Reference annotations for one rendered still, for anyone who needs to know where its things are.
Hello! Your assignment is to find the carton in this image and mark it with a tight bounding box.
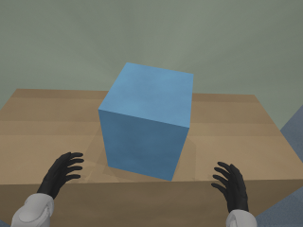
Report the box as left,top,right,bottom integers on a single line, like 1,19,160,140
98,62,194,182

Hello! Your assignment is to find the pedestal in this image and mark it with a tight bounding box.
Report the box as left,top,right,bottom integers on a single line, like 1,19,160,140
0,88,303,227

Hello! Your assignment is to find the robot left hand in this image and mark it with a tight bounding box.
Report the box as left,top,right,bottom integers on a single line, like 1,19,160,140
37,151,84,200

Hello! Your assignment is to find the robot left forearm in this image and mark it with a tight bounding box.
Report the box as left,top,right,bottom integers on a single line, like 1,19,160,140
10,193,55,227

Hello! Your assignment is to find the robot right forearm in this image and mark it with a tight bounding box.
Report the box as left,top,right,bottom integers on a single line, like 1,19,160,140
225,209,258,227

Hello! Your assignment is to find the robot right hand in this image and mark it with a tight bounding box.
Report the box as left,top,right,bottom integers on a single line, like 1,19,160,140
211,162,249,214

